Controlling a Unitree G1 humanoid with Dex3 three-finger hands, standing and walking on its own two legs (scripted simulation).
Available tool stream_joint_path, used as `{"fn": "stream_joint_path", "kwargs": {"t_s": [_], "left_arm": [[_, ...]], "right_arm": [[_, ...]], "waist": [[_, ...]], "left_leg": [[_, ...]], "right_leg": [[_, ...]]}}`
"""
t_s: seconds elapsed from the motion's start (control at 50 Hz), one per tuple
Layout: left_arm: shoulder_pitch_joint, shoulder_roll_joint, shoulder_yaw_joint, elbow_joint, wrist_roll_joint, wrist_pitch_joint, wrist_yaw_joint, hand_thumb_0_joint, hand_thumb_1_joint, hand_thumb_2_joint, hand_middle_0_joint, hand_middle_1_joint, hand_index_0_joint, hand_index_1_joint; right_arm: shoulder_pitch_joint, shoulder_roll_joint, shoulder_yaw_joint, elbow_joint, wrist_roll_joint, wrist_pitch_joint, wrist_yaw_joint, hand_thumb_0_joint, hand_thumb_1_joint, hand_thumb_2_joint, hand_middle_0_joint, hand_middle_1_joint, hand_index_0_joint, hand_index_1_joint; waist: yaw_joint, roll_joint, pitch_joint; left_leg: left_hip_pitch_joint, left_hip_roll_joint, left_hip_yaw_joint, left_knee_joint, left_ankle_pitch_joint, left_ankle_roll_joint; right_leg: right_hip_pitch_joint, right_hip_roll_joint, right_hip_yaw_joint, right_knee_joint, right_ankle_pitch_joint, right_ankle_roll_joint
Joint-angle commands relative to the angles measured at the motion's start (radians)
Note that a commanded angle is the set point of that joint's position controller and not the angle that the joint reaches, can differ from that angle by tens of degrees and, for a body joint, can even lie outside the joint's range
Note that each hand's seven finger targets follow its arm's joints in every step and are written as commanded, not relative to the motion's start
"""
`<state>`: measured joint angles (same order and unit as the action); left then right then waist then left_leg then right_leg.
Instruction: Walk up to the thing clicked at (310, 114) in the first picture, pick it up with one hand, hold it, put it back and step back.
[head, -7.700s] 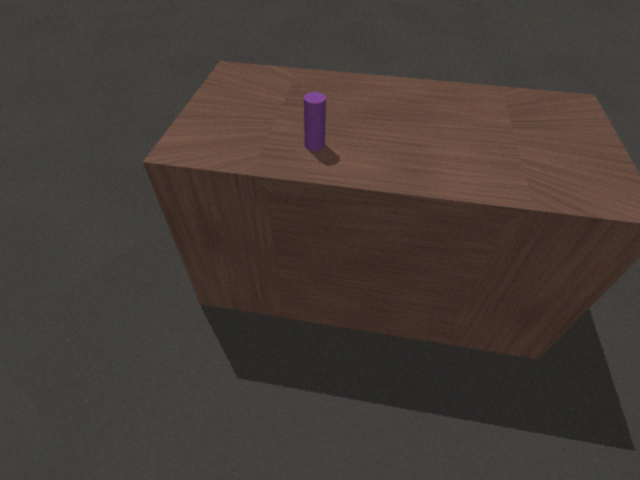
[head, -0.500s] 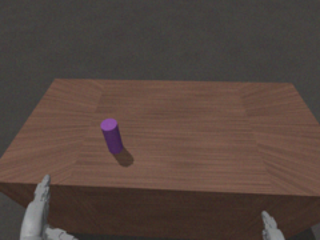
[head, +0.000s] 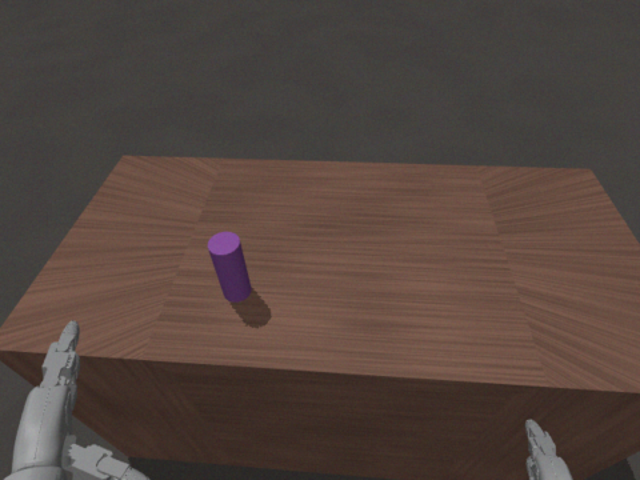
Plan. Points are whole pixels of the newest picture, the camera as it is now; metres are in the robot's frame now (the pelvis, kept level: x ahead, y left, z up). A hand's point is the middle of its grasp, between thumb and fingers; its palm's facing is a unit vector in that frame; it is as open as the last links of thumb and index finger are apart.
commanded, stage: rise first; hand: left
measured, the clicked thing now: (231, 268) +0.47 +0.20 -0.06
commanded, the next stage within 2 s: go down in 0.06 s
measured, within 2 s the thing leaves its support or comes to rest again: neither
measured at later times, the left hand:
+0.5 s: hand (86, 370) +0.23 +0.29 +0.04, palm faces +0.33 -0.92 -0.22, open 17.6 cm
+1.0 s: hand (83, 327) +0.28 +0.32 +0.05, palm faces +0.22 -0.97 -0.05, open 17.5 cm
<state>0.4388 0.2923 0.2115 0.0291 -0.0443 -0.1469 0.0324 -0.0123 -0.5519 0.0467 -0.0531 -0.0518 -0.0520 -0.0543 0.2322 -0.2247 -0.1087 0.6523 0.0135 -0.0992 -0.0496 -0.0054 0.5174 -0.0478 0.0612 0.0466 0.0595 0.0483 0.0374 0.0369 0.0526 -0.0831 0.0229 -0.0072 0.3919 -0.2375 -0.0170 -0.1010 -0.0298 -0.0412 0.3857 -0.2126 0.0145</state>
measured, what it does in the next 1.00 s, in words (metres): stands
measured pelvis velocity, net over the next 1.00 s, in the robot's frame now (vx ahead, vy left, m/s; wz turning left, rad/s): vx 0.00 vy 0.02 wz -0.01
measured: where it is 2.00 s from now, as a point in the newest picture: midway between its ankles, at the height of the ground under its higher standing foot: outside the picture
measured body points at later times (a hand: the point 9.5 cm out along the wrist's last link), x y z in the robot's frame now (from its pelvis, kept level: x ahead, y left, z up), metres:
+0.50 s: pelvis -0.01 +0.00 -0.01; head -0.01 +0.01 +0.44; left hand +0.20 +0.34 +0.06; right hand +0.16 -0.25 -0.09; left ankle -0.01 +0.13 -0.74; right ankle +0.00 -0.13 -0.74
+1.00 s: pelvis +0.00 +0.02 -0.01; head +0.01 +0.03 +0.44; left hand +0.26 +0.37 +0.05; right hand +0.15 -0.25 -0.10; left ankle -0.01 +0.13 -0.74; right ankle +0.00 -0.13 -0.74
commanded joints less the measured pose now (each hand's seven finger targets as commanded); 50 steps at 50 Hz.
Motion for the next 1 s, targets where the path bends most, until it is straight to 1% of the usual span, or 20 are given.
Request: {"fn": "stream_joint_path", "kwargs": {"t_s": [0.0,0.04,0.06,0.1,0.12,0.16,0.18,0.22,0.26,0.28,0.36,0.4,0.54,0.64,0.74,0.8,0.86,0.9,0.94,0.98], "left_arm": [[-0.048,0.182,0.111,-0.182,-0.001,-0.079,0.016,0.0,-0.564,0.054,-0.047,-0.057,-0.044,-0.06],[-0.051,0.176,0.102,-0.185,-0.002,-0.086,0.015,0.0,-0.566,0.06,-0.046,-0.059,-0.044,-0.062],[-0.054,0.193,0.124,-0.186,-0.001,-0.089,0.017,0.0,-0.559,0.06,-0.043,-0.056,-0.039,-0.059],[-0.046,0.167,0.09,-0.199,0.0,-0.093,0.012,0.0,-0.57,0.063,-0.045,-0.055,-0.04,-0.061],[-0.038,0.175,0.104,-0.19,0.0,-0.094,0.015,0.0,-0.571,0.067,-0.043,-0.054,-0.037,-0.061],[-0.064,0.198,0.125,-0.196,0.002,-0.098,0.017,0.0,-0.611,0.0,-0.066,-0.044,-0.082,-0.031],[-0.116,0.077,0.075,-0.26,-0.029,-0.121,-0.008,0.0,-0.611,0.017,-0.072,-0.074,-0.079,-0.071],[-0.108,0.19,0.173,-0.17,-0.026,-0.121,-0.01,0.0,-0.611,0.024,-0.074,-0.082,-0.078,-0.081],[-0.202,0.2,0.167,-0.195,-0.015,-0.139,-0.024,0.0,-0.611,0.024,-0.071,-0.081,-0.081,-0.075],[-0.238,0.203,0.185,-0.175,-0.021,-0.147,-0.029,0.0,-0.611,0.034,-0.063,-0.074,-0.071,-0.069],[-0.343,0.269,0.256,-0.044,-0.071,-0.163,-0.075,0.0,-0.575,0.053,-0.053,-0.075,-0.064,-0.068],[-0.415,0.252,0.241,0.012,-0.101,-0.174,-0.121,0.0,-0.59,0.058,-0.054,-0.083,-0.065,-0.076],[-0.568,0.366,0.305,0.219,-0.189,-0.181,-0.29,0.0,-0.576,0.051,-0.046,-0.051,-0.053,-0.049],[-0.631,0.378,0.312,0.325,-0.232,-0.184,-0.371,0.0,-0.596,0.043,-0.052,-0.05,-0.059,-0.047],[-0.648,0.392,0.327,0.353,-0.236,-0.196,-0.393,0.0,-0.547,0.038,-0.053,-0.032,-0.059,-0.031],[-0.733,0.432,0.348,0.343,-0.241,-0.21,-0.394,0.0,-0.56,0.04,-0.058,-0.038,-0.064,-0.037],[-0.705,0.395,0.324,0.356,-0.235,-0.218,-0.398,0.0,-0.544,0.048,-0.056,-0.037,-0.061,-0.037],[-0.757,0.454,0.357,0.354,-0.237,-0.222,-0.396,0.0,-0.533,0.043,-0.06,-0.037,-0.067,-0.035],[-0.808,0.455,0.352,0.33,-0.237,-0.233,-0.407,0.0,-0.509,0.056,-0.055,-0.04,-0.062,-0.037],[-0.79,0.465,0.366,0.4,-0.253,-0.23,-0.424,0.0,-0.518,0.056,-0.054,-0.041,-0.062,-0.038]], "right_arm": [[-0.083,-0.105,-0.03,-0.123,0.004,-0.057,-0.004,0.0,0.535,-0.048,0.052,0.051,0.051,0.051],[-0.104,-0.153,-0.063,-0.164,0.003,-0.064,-0.01,0.0,0.533,-0.051,0.053,0.051,0.051,0.051],[-0.088,-0.15,-0.057,-0.148,0.001,-0.063,-0.01,0.0,0.54,-0.048,0.053,0.051,0.051,0.051],[-0.097,-0.122,-0.041,-0.126,0.004,-0.064,-0.005,0.0,0.533,-0.051,0.053,0.051,0.051,0.051],[-0.11,-0.164,-0.074,-0.145,0.001,-0.068,-0.01,0.0,0.535,-0.051,0.053,0.051,0.051,0.051],[-0.095,-0.122,-0.036,-0.126,0.003,-0.066,-0.006,0.0,0.519,-0.046,0.053,0.051,0.051,0.051],[-0.146,-0.046,0.036,-0.135,-0.005,-0.069,0.013,0.0,0.508,-0.05,0.052,0.05,0.05,0.05],[-0.106,-0.188,-0.083,-0.127,-0.012,-0.07,-0.005,0.0,0.497,-0.053,0.051,0.05,0.05,0.05],[-0.123,-0.103,-0.01,-0.152,-0.008,-0.067,0.005,0.0,0.514,-0.048,0.052,0.05,0.05,0.05],[-0.096,-0.138,-0.047,-0.15,-0.014,-0.066,0.0,0.0,0.524,-0.046,0.051,0.05,0.05,0.05],[-0.105,-0.161,-0.067,-0.093,-0.006,-0.066,-0.01,0.0,0.532,-0.044,0.051,0.049,0.05,0.049],[-0.101,-0.132,-0.046,-0.082,0.001,-0.067,-0.012,0.0,0.528,-0.046,0.051,0.049,0.05,0.049],[-0.119,-0.152,-0.025,-0.071,0.019,-0.065,-0.028,0.0,0.523,-0.051,0.051,0.05,0.05,0.05],[-0.14,-0.144,0.006,-0.081,0.022,-0.065,-0.026,0.0,0.515,-0.053,0.051,0.05,0.05,0.05],[-0.119,-0.19,-0.018,-0.104,0.012,-0.065,-0.03,0.0,0.522,-0.051,0.051,0.05,0.05,0.05],[-0.143,-0.187,-0.02,-0.074,0.013,-0.067,-0.034,0.0,0.518,-0.052,0.051,0.05,0.05,0.05],[-0.103,-0.146,0.012,-0.06,0.011,-0.066,-0.035,0.0,0.523,-0.052,0.051,0.05,0.05,0.05],[-0.131,-0.213,-0.036,-0.091,0.011,-0.067,-0.049,0.0,0.522,-0.052,0.051,0.05,0.05,0.05],[-0.105,-0.134,0.021,-0.052,0.01,-0.065,-0.041,0.0,0.522,-0.053,0.051,0.05,0.05,0.05],[-0.107,-0.162,-0.003,-0.024,0.014,-0.064,-0.048,0.0,0.522,-0.053,0.051,0.05,0.05,0.05]], "waist": [[0.01,-0.021,-0.052],[-0.01,-0.035,-0.077],[-0.002,-0.037,-0.065],[0.006,-0.007,-0.053],[0.004,-0.012,-0.07],[0.012,-0.007,-0.064],[0.013,0.002,-0.093],[-0.012,-0.037,-0.111],[-0.009,-0.012,-0.11],[-0.03,-0.029,-0.125],[-0.033,-0.031,-0.12],[-0.053,-0.017,-0.144],[-0.037,0.029,-0.2],[-0.016,0.06,-0.213],[-0.014,0.038,-0.28],[-0.011,0.057,-0.269],[-0.01,0.056,-0.271],[-0.025,0.044,-0.304],[-0.022,0.082,-0.296],[-0.033,0.066,-0.253]], "left_leg": [[-0.046,-0.03,0.049,-0.067,0.136,0.031],[-0.025,-0.028,0.048,-0.064,0.153,0.032],[-0.031,-0.026,0.044,-0.065,0.155,0.03],[-0.042,-0.027,0.045,-0.072,0.139,0.027],[-0.036,-0.024,0.044,-0.071,0.147,0.026],[-0.048,-0.025,0.042,-0.07,0.143,0.027],[-0.088,-0.029,0.038,-0.02,0.125,0.022],[-0.079,-0.028,0.037,-0.007,0.115,0.025],[-0.097,-0.033,0.038,0.003,0.089,0.026],[-0.092,-0.03,0.034,0.011,0.096,0.026],[-0.123,-0.036,0.03,0.034,0.079,0.027],[-0.123,-0.031,0.022,0.044,0.091,0.028],[-0.143,-0.026,0.01,0.052,0.149,0.024],[-0.167,-0.012,-0.001,0.048,0.181,0.01],[-0.143,0.002,-0.009,0.069,0.284,-0.001],[-0.156,-0.002,-0.008,0.066,0.209,0.002],[-0.158,-0.001,-0.007,0.068,0.221,0.002],[-0.143,-0.008,0.0,0.079,0.238,0.004],[-0.153,-0.011,0.003,0.085,0.237,0.004],[-0.174,-0.01,0.001,0.08,0.212,0.007]], "right_leg": [[0.003,0.014,-0.031,-0.068,0.108,-0.017],[0.002,0.016,-0.03,-0.064,0.126,-0.016],[0.002,0.02,-0.035,-0.061,0.126,-0.015],[-0.003,0.02,-0.034,-0.059,0.11,-0.021],[0.003,0.021,-0.033,-0.055,0.118,-0.02],[0.003,0.022,-0.036,-0.06,0.109,-0.021],[-0.024,0.018,-0.025,-0.029,0.086,-0.014],[-0.034,0.016,-0.02,-0.025,0.083,-0.009],[-0.052,0.011,-0.014,-0.021,0.062,-0.009],[-0.055,0.012,-0.014,-0.011,0.077,-0.007],[-0.084,0.002,-0.009,0.01,0.075,-0.004],[-0.095,0.004,-0.011,0.028,0.094,-0.007],[-0.094,0.011,-0.013,0.054,0.14,-0.02],[-0.103,0.023,-0.016,0.071,0.13,-0.033],[-0.09,0.032,-0.016,0.093,0.175,-0.036],[-0.119,0.029,-0.011,0.084,0.127,-0.034],[-0.116,0.03,-0.012,0.087,0.141,-0.035],[-0.112,0.027,-0.007,0.085,0.163,-0.033],[-0.116,0.023,-0.004,0.087,0.168,-0.033],[-0.139,0.025,-0.007,0.084,0.15,-0.032]]}}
